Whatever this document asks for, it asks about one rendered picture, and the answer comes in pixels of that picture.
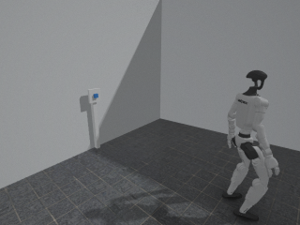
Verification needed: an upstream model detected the robot left upper arm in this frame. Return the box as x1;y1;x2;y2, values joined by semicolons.
228;93;243;119

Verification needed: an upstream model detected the robot right upper arm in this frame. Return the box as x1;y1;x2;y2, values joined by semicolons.
252;97;269;132

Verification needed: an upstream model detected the left robot shin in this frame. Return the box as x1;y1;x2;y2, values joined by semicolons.
227;162;248;195

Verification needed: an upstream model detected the right robot forearm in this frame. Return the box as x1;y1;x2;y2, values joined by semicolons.
255;124;273;158

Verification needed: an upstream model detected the robot right hand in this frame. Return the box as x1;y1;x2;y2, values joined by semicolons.
264;157;280;178

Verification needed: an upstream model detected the panel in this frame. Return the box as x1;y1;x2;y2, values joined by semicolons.
87;88;101;149

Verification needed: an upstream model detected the robot left hand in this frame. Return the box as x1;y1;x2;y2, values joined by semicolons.
227;134;236;148

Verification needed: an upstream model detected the left robot foot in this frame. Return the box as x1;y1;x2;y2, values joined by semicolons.
222;191;243;199

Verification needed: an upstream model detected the left robot forearm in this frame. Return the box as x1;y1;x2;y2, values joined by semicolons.
227;115;236;135

